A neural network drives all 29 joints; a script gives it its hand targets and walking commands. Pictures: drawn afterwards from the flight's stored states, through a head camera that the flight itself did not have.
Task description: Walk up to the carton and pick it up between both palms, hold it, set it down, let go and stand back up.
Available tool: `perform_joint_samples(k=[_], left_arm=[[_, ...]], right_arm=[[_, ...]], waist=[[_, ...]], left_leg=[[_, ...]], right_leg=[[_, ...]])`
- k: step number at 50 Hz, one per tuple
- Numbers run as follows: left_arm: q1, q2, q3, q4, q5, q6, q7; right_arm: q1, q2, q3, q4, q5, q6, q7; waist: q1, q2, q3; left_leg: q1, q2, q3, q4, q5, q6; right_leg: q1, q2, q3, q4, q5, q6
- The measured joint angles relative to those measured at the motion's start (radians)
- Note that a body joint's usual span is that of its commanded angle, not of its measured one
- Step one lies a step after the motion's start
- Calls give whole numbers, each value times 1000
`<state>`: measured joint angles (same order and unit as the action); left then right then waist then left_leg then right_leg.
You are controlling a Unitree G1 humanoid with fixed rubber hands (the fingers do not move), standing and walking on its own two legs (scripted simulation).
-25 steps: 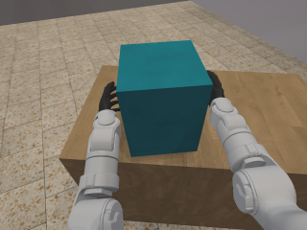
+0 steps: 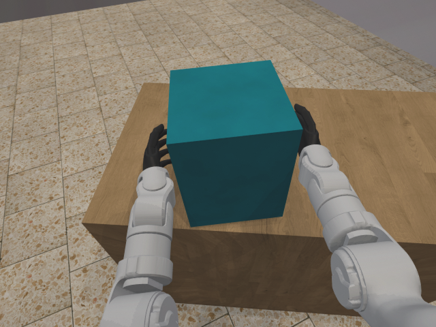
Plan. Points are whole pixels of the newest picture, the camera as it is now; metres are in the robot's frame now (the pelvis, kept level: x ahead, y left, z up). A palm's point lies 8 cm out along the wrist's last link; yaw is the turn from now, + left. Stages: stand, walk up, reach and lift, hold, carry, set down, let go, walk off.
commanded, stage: set down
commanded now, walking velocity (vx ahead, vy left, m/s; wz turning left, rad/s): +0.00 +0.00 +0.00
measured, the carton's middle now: (229, 146) +0.45 +0.04 +0.08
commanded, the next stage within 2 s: none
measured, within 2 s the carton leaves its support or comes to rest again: rests again in 0.24 s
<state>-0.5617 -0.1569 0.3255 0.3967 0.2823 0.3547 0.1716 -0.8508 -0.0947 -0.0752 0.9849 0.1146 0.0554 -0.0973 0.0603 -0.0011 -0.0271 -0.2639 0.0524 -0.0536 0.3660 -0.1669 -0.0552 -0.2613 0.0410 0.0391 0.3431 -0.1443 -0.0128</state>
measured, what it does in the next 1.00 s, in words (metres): stands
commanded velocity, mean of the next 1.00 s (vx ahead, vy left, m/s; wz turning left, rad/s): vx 0.00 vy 0.00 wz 0.00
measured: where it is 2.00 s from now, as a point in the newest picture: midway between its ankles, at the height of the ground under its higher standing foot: outside the picture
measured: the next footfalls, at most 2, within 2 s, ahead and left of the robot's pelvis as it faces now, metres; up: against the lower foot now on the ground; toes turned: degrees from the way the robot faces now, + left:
none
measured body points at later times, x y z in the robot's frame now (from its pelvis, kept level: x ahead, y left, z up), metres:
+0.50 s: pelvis +0.00 +0.00 +0.00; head +0.02 -0.01 +0.45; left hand +0.37 +0.17 +0.09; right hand +0.44 -0.11 +0.09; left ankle +0.01 +0.15 -0.75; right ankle +0.02 -0.11 -0.75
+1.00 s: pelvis +0.00 +0.00 +0.00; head +0.02 +0.00 +0.45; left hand +0.37 +0.17 +0.08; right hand +0.43 -0.11 +0.09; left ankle +0.01 +0.15 -0.75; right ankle +0.02 -0.11 -0.75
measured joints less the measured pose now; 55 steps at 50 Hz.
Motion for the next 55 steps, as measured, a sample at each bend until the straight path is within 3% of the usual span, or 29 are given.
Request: perform_joint_samples(k=[8, 25, 42, 55], left_arm=[[17, -2, 0, 0, 0, -18, 2], [28, -31, 31, 48, 0, -93, 2], [28, -69, 108, 68, 52, -182, -32], [28, -88, 136, 68, 79, -204, -58]], right_arm=[[6, 5, 0, 0, -5, -8, 3], [42, 6, -18, 0, -91, -48, 13], [46, 70, -201, 0, -246, -85, 61], [68, 88, -260, 0, -295, -125, 76]], waist=[[5, -10, 0], [9, 42, -3], [10, 9, -3], [10, 9, 5]], left_leg=[[0, 0, 0, 0, 1, 0], [0, 0, 1, 0, 2, -1], [2, 0, 2, -1, 0, -1], [13, 0, 3, -1, -4, -1]], right_leg=[[0, 0, 0, 0, 0, 0], [0, 0, 0, 0, 1, 0], [1, -1, 0, 0, 0, 0], [12, -1, 0, 0, -4, 0]])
